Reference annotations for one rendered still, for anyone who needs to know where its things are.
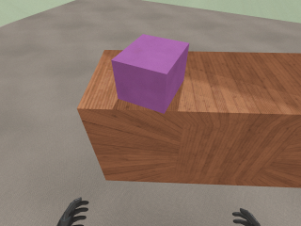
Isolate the pedestal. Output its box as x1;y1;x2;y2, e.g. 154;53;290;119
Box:
77;50;301;188

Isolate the left robot hand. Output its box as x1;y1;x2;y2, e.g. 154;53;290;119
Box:
56;197;89;226

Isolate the carton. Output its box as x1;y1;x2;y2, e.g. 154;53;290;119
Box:
111;34;189;114

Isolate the right robot hand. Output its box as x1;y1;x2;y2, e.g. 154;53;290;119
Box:
232;208;261;226

